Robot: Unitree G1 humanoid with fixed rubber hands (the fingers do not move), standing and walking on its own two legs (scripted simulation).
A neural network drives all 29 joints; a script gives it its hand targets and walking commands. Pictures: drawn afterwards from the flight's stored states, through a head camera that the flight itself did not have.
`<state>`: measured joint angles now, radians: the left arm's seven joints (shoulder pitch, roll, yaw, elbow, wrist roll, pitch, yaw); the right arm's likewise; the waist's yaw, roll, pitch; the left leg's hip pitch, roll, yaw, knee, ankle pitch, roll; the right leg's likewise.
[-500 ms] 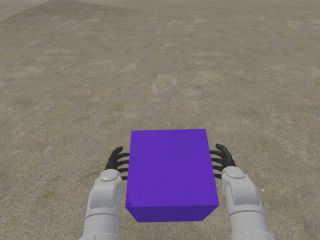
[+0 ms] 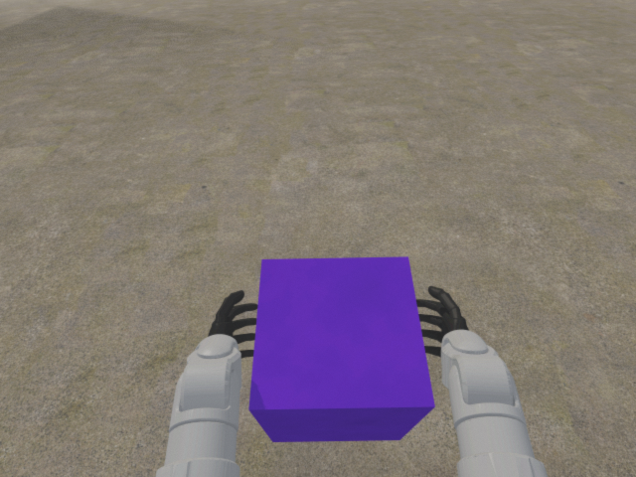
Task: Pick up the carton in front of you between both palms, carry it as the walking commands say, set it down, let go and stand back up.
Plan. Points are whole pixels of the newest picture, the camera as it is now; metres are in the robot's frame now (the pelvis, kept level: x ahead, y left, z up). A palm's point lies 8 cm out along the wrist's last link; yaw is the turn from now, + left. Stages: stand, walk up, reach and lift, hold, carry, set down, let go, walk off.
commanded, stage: set down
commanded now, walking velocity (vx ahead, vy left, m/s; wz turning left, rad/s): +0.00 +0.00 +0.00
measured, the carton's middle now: (335, 356) +0.33 +0.00 -0.05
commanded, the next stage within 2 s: none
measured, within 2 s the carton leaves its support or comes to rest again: neither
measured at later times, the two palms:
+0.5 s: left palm (234, 352) +0.35 +0.16 -0.08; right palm (415, 352) +0.34 -0.13 -0.07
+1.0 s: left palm (241, 369) +0.41 +0.18 -0.24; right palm (387, 372) +0.40 -0.11 -0.23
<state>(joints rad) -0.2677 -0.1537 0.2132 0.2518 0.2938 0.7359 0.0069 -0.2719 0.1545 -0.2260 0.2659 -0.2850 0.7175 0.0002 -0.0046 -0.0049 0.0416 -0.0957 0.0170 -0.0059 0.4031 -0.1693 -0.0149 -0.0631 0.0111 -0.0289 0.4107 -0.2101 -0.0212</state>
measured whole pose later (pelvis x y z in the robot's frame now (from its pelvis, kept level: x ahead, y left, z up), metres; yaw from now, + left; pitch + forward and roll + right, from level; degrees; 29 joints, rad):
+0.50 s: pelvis -0.03 +0.02 -0.04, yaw -2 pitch +11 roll +0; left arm -0.65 -0.18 0.53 0.58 0.47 0.34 0.01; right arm -0.66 0.21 -0.55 0.59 -0.46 0.32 -0.02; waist 0.01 -0.02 0.12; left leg -0.69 -0.04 -0.04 0.75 -0.26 0.02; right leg -0.67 0.04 0.07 0.75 -0.28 0.01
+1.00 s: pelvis -0.04 +0.02 -0.16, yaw -3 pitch +41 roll -2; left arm -0.86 -0.04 0.48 0.61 0.32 0.30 -0.01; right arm -0.81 0.20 -0.51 0.53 -0.28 0.27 -0.11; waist 0.03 -0.04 -0.16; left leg -1.60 -0.06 -0.06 1.31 -0.42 0.00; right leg -1.57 0.09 0.07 1.30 -0.44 0.03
